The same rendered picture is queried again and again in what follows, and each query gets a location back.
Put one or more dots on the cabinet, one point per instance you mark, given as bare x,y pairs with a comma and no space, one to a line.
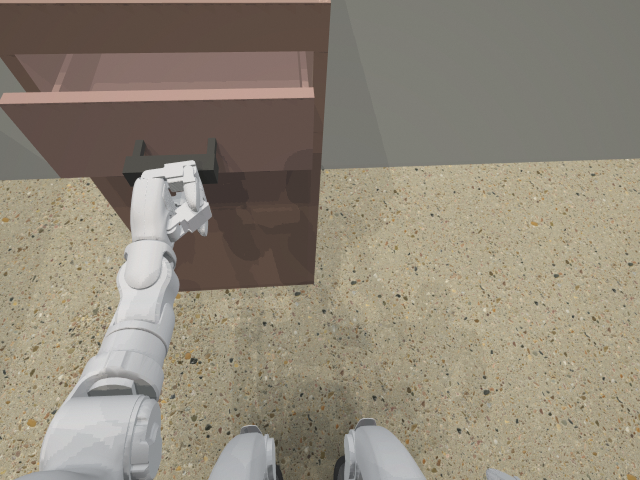
263,229

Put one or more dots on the robot left hand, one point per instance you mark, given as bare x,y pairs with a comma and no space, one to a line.
152,204

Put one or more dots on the drawer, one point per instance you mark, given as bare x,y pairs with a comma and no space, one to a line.
258,106

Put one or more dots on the handle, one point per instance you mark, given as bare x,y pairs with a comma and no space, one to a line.
136,164

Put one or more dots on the left robot thigh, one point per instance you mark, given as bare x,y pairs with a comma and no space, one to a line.
248,456

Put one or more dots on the left robot forearm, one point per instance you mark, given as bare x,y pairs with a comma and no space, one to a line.
131,357

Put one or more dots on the robot left upper arm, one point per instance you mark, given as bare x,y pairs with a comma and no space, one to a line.
104,438

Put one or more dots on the robot left shin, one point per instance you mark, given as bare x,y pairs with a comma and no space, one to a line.
250,429

